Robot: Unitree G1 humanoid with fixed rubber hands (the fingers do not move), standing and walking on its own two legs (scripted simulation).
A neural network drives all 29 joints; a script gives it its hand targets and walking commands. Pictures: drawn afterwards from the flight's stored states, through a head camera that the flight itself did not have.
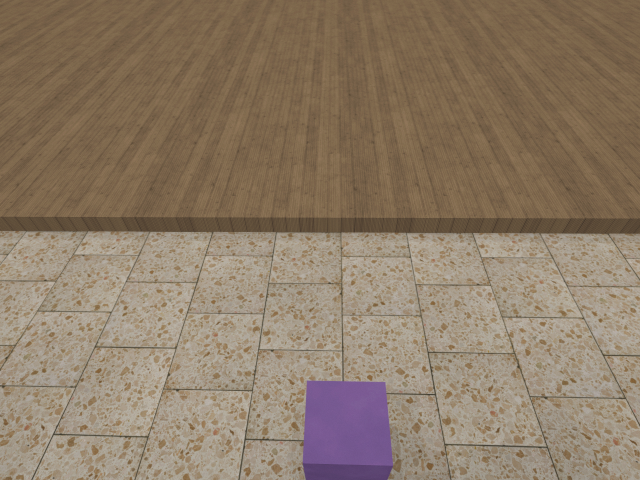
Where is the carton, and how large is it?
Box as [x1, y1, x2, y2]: [303, 381, 392, 479]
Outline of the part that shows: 307,381 303,447 303,467 306,479 387,479 392,466 385,383 358,381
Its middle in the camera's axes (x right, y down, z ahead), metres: +0.07 +0.53 +1.06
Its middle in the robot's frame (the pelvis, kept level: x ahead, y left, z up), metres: +0.41 -0.03 -0.66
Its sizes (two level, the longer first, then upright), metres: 0.210 0.200 0.250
